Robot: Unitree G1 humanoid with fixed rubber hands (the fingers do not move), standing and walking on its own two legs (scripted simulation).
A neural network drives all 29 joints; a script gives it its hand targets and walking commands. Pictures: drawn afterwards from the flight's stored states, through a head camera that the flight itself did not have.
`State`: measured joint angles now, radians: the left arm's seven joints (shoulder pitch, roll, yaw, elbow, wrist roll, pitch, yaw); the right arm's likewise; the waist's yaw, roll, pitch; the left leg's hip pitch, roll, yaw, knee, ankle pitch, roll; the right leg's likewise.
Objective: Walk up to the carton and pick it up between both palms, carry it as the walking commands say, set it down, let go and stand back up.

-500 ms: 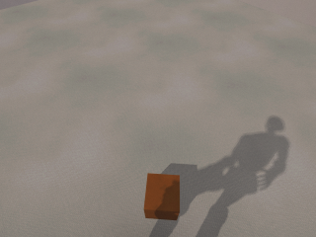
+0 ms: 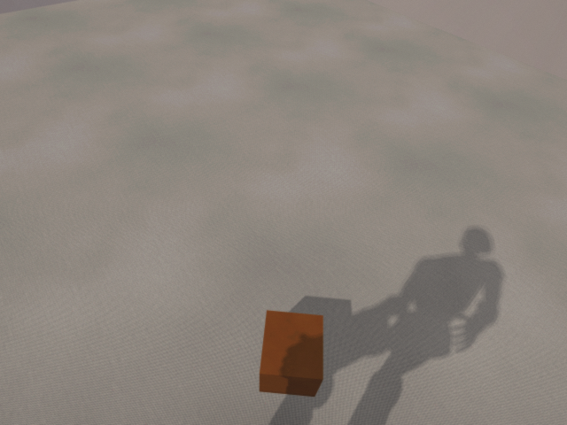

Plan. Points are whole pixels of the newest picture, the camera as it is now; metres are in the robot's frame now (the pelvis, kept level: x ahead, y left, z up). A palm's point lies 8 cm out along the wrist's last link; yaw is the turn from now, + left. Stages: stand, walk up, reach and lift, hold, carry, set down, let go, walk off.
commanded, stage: walk up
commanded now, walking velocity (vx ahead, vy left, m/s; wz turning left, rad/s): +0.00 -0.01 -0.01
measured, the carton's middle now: (290, 353) +0.44 -0.05 -0.67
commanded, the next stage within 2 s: stand in 0.12 s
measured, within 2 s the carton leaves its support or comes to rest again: neither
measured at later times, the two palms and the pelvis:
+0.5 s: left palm out of the picture +0.05 +0.25 -0.13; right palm out of the picture +0.06 -0.25 -0.11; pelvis -0.01 +0.00 +0.00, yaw +0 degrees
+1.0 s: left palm (133, 414) +0.16 +0.23 -0.15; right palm out of the picture +0.15 -0.22 -0.14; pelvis -0.03 +0.02 -0.03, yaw -1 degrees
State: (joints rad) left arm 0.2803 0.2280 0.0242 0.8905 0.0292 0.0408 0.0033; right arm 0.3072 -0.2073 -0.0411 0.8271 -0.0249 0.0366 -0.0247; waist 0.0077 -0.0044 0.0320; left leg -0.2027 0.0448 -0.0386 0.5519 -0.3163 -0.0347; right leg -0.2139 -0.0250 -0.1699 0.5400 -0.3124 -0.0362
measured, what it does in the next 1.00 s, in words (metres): stands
